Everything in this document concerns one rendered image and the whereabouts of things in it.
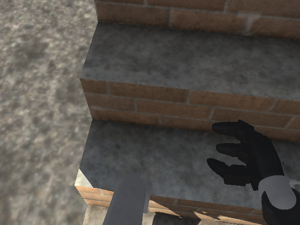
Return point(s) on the robot right hand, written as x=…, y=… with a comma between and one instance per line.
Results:
x=254, y=149

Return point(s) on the robot right forearm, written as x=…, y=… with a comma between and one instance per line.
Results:
x=280, y=201

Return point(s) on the robot left thigh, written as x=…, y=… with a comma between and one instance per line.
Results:
x=130, y=200

